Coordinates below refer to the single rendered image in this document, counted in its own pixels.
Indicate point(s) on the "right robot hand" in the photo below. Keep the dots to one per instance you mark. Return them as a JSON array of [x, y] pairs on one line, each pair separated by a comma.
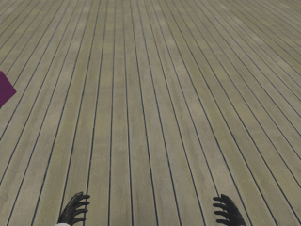
[[233, 215]]

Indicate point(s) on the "left robot hand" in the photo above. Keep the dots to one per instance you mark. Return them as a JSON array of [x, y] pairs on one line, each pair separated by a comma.
[[70, 211]]

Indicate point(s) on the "carton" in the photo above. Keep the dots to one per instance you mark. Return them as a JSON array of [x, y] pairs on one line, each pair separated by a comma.
[[6, 89]]

